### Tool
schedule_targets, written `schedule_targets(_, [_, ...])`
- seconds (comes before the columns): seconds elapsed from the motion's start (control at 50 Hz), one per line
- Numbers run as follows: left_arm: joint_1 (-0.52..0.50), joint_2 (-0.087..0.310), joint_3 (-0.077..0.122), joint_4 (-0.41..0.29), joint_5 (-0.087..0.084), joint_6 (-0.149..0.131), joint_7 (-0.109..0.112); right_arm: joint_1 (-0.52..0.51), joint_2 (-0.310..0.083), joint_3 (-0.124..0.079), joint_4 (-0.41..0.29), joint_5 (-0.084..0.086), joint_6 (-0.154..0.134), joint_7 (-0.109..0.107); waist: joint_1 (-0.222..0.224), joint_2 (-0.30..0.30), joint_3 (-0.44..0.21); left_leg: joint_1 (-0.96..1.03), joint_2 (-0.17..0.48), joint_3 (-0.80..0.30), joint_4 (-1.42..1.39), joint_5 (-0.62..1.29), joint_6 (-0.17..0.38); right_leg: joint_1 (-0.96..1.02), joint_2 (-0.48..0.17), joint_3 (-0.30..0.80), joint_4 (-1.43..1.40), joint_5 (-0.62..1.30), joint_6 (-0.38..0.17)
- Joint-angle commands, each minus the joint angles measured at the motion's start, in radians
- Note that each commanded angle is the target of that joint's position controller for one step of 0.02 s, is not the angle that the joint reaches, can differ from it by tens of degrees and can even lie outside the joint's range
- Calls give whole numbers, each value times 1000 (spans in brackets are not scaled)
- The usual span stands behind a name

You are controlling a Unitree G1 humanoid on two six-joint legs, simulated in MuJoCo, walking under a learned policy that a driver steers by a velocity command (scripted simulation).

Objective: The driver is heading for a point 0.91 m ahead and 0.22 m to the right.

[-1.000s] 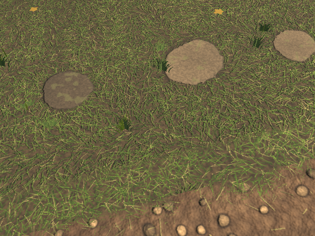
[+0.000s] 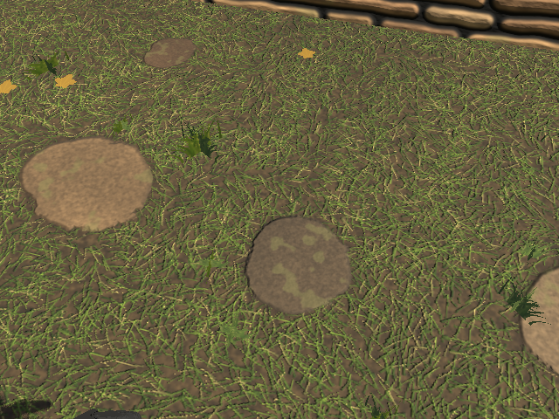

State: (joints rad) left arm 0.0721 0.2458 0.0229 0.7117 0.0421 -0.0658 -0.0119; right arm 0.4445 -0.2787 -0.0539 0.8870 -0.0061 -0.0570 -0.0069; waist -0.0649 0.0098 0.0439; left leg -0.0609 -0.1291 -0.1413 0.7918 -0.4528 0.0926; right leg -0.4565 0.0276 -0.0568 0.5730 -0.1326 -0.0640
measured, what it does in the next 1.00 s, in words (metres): walks ahead: left foot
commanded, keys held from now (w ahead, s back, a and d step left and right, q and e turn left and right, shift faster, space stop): w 0.60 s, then w+e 0.32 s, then e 0.08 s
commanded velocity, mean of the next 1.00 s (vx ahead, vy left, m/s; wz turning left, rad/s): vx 0.49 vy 0.00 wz -0.08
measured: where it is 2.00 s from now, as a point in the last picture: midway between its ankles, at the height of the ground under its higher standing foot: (302, 295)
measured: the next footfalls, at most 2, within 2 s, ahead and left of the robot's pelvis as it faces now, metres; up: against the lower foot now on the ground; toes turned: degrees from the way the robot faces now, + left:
left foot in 0.48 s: +0.41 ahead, +0.11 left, +0.00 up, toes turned +3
right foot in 1.02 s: +0.69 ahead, -0.08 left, +0.00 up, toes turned -15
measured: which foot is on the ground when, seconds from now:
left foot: up 0.00-0.46, down 0.48-1.00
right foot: down 0.00-0.50, up 0.52-1.00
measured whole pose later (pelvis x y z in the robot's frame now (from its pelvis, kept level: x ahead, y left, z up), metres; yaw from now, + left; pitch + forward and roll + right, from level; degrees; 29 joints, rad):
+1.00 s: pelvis +0.53 +0.01 +0.00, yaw -10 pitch +1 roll +1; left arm 0.07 0.22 0.03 0.80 0.04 -0.03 -0.05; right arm 0.40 -0.21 -0.03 0.99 -0.02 -0.08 -0.03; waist -0.05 -0.02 0.05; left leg 0.11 -0.03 0.23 0.30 -0.42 0.03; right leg -0.52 0.00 -0.11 0.59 -0.10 -0.11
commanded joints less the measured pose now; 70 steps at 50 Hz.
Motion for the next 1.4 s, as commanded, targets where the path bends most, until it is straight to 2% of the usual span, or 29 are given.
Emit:
schedule_targets(0.02, [247,170,64,25,-24,8,5,22,-109,-17,-74,-16,-15,3,94,-83,-141,-529,65,-4,517,48,-8,531,-402,664,-298,-231,-212])
schedule_targets(0.04, [195,116,51,23,-21,4,0,-43,-99,-10,-85,-20,-16,10,87,-20,-71,-519,102,9,464,104,-9,422,-353,539,-325,-170,-189])
schedule_targets(0.08, [189,85,38,51,-21,-7,4,-65,-79,-6,-93,-32,1,24,52,-71,-22,-472,147,37,379,130,-19,309,-270,371,-368,-20,-146])
schedule_targets(0.14, [242,102,41,92,-32,-32,-3,-68,-54,3,-87,-39,17,37,36,-88,-30,-474,166,79,320,167,-40,296,-240,275,-403,141,-154])
schedule_targets(0.26, [324,109,41,149,-40,-33,-7,-328,-15,30,-164,-32,14,48,86,-79,19,-555,212,167,8,380,-83,335,-178,136,-451,247,-131])
schedule_targets(0.36, [400,132,43,191,-32,-27,-1,-457,-20,37,-197,-23,8,45,124,-82,22,-496,180,201,-177,417,-63,429,-215,124,-403,346,-115])
schedule_targets(0.42, [391,148,46,206,-26,-18,9,-441,-41,29,-196,-27,1,37,98,-88,16,-430,151,204,-241,318,-23,501,-250,129,-320,490,-101])
schedule_targets(0.46, [374,152,45,213,-28,-10,12,-245,-67,11,-129,-37,-13,23,6,-61,-84,-171,98,223,-343,308,20,484,-210,82,-80,662,-71])
schedule_targets(0.48, [365,130,36,196,-33,-11,13,-73,-119,-8,-81,-55,-23,12,-59,-18,-193,80,198,117,-346,287,64,337,-170,51,139,498,-51])
schedule_targets(0.5, [437,27,10,149,-63,-15,5,40,-232,-38,-72,-75,-22,0,-54,191,-342,393,505,-317,-385,196,181,-4,-31,-27,513,-4,0])
schedule_targets(0.52, [425,109,34,166,-39,-9,12,27,-212,-41,-61,-28,-6,6,-51,175,-348,365,559,-538,-501,193,225,-149,31,63,657,-397,-7])
schedule_targets(0.54, [348,130,44,153,-27,-4,11,-69,-160,-28,-66,-11,-2,9,-9,90,-177,232,503,-376,-510,163,197,-206,-35,108,685,-323,-17])
schedule_targets(0.56, [304,106,37,143,-28,-9,3,-140,-100,-13,-75,-11,-8,14,16,56,-91,100,456,-263,-549,212,171,-190,-70,108,635,-248,-17])
schedule_targets(0.6, [308,82,34,155,-13,9,-7,-185,-48,2,-60,-8,-20,12,74,77,-19,-60,364,-108,-614,308,107,-98,-116,95,532,-187,0])
schedule_targets(0.64, [330,59,30,173,-9,31,-19,-165,-52,0,-45,-12,-39,10,88,68,-29,-94,349,-30,-647,392,102,-62,-105,91,528,-146,15])
schedule_targets(0.7, [237,58,35,145,-15,42,-27,-121,-73,-8,-14,-9,-54,9,83,51,12,-81,346,59,-697,415,96,-160,-115,108,478,-41,31])
schedule_targets(0.82, [48,32,22,85,-15,38,-34,-67,-60,0,23,-8,-57,2,45,44,50,-16,323,213,-699,542,62,-203,-100,53,225,155,36])
schedule_targets(0.9, [-65,26,12,32,-10,33,-42,4,-70,-1,63,-13,-50,-13,10,43,69,111,357,270,-646,696,51,-201,-83,-24,85,129,-2])
schedule_targets(0.94, [-56,29,13,24,-6,30,-42,-2,-81,-2,72,-17,-41,-21,29,49,63,168,367,306,-551,934,36,-160,-49,-59,38,55,-34])
schedule_targets(0.98, [64,44,23,55,3,23,-33,-24,-107,-9,70,-17,-29,-31,76,80,-12,189,358,337,-335,1283,14,-20,33,-108,18,-23,-71])
schedule_targets(1.0, [180,66,35,89,8,13,-28,-33,-119,-12,66,-14,-21,-34,118,82,-80,161,348,344,-159,1279,1,107,65,-99,-31,0,-94])
schedule_targets(1.02, [309,106,54,125,23,1,-20,-53,-123,-13,54,-1,-19,-34,187,51,-158,35,316,359,82,1063,-29,317,38,-40,-123,152,-132])
schedule_targets(1.04, [369,213,82,131,19,-2,-7,-33,-60,0,7,-1,-25,-28,173,-105,-267,-228,226,368,409,339,-65,578,-225,240,-41,582,-197])
schedule_targets(1.06, [356,296,107,111,-16,10,-4,28,-43,0,-34,26,-20,-23,133,-247,-435,-510,45,219,717,-188,-98,818,-451,665,-75,996,-411])
schedule_targets(1.08, [327,259,105,98,-49,27,3,-41,-79,-4,-29,-1,-14,-23,143,-41,-393,-553,139,100,707,-68,-96,742,-402,518,-97,983,-379])
schedule_targets(1.12, [199,147,76,86,-50,42,14,-135,-60,-1,-54,-6,-16,-21,90,19,-133,-563,192,109,560,40,-107,458,-291,362,-191,785,-284])
schedule_targets(1.14, [175,122,68,81,-57,46,19,-144,-63,-4,-62,-25,1,-19,66,15,-88,-527,205,104,491,54,-118,364,-242,320,-220,737,-253])
schedule_targets(1.22, [176,163,76,75,-35,37,12,-101,-31,-1,-74,-28,57,-17,24,-20,-134,-436,184,122,361,103,-149,252,-176,258,-230,762,-218])
schedule_targets(1.4, [237,189,91,48,-26,77,23,-305,-68,-7,-162,-18,85,-27,98,-99,-99,-528,171,74,136,163,-157,300,-158,430,-251,249,-169])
